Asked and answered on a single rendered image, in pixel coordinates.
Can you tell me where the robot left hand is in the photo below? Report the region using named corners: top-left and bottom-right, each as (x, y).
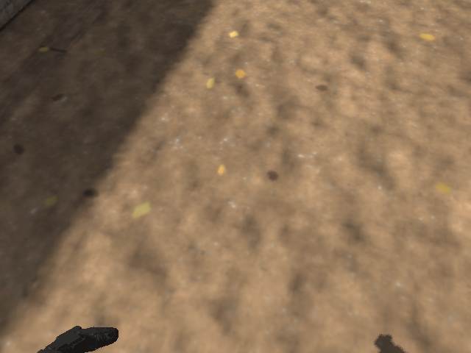
top-left (37, 326), bottom-right (118, 353)

